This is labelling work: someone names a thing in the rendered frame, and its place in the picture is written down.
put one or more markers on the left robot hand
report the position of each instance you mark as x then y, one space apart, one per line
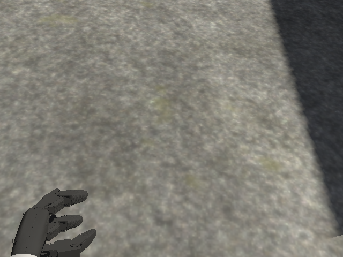
39 224

